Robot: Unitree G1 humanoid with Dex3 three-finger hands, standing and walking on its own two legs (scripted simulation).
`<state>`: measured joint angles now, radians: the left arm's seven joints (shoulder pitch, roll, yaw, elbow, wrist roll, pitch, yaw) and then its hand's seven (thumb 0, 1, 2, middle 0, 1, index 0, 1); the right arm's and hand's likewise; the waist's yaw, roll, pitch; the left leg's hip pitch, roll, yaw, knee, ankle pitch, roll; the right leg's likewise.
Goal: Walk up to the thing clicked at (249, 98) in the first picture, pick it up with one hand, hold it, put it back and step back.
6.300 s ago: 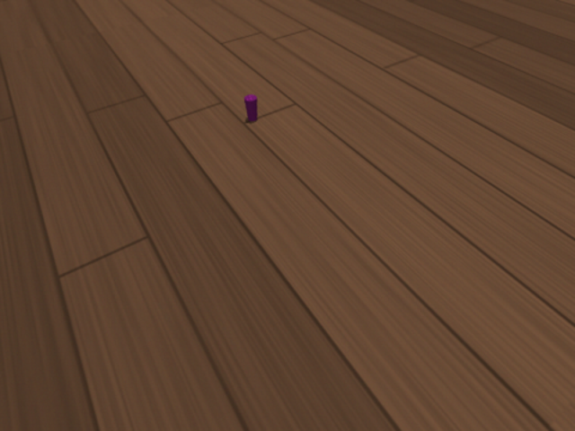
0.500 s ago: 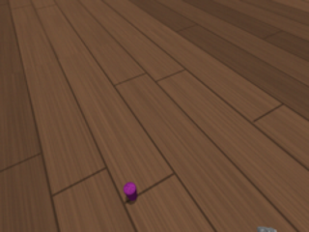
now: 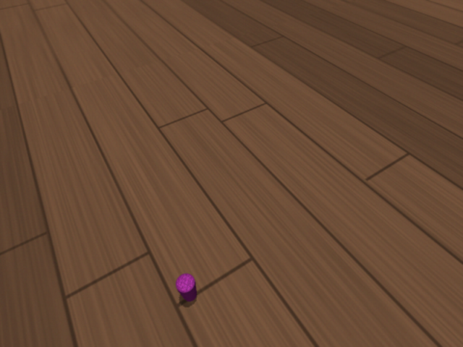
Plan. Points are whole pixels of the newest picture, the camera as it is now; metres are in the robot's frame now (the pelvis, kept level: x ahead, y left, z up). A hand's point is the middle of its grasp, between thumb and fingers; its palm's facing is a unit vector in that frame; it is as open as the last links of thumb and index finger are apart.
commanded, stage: walk up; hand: left
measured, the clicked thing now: (187, 289) +0.46 +0.20 -0.71
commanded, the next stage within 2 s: none
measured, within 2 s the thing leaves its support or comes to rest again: neither
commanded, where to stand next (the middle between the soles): +0.11 +0.00 m, yaw -1 degrees
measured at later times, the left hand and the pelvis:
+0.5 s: hand out of the picture +0.08 +0.26 -0.15, palm faces -0.02 -0.94 -0.33, open 7.4 cm; pelvis +0.00 +0.00 +0.00, yaw +0 degrees
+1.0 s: hand out of the picture +0.14 +0.31 -0.19, palm faces -0.01 -0.92 -0.40, open 7.4 cm; pelvis +0.09 +0.03 -0.03, yaw +1 degrees
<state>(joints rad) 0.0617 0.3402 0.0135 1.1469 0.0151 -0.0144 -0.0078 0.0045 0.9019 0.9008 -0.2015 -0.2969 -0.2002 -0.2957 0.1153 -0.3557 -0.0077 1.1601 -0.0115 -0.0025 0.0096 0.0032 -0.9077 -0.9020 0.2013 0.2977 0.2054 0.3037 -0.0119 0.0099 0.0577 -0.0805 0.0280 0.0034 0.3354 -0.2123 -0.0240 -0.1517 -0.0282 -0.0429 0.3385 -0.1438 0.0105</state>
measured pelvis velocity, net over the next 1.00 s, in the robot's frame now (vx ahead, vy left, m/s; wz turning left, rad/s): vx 0.09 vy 0.03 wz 0.01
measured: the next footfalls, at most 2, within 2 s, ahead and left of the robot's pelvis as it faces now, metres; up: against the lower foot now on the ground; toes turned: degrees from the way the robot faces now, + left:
left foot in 0.96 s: +0.23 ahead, +0.16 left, +0.00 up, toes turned +1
right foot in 1.32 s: +0.02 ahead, -0.13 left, +0.00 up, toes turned -2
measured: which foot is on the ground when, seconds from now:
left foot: down 0.00-0.66, up 0.68-0.94, down 0.96-1.00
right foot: down 0.00-0.96, up 0.98-1.00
